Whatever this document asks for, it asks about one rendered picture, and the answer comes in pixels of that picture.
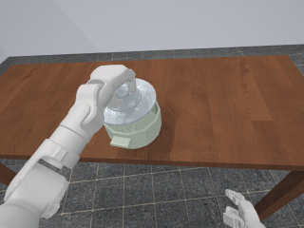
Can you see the pot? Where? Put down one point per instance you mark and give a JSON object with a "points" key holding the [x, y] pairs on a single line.
{"points": [[138, 134]]}

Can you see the lid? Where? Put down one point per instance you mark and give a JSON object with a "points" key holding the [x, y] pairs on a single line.
{"points": [[136, 106]]}

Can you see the table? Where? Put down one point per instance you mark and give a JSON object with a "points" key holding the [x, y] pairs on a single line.
{"points": [[244, 112]]}

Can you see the right robot hand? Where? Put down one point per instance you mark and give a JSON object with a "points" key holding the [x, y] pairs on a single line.
{"points": [[245, 211]]}

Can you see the robot left upper arm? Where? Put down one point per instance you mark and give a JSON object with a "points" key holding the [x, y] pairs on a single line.
{"points": [[37, 196]]}

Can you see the knob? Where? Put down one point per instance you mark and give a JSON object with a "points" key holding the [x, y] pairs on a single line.
{"points": [[123, 92]]}

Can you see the left robot hand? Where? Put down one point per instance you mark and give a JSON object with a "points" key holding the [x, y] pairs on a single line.
{"points": [[117, 75]]}

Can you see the robot left forearm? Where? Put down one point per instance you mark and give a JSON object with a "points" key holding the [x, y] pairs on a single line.
{"points": [[67, 142]]}

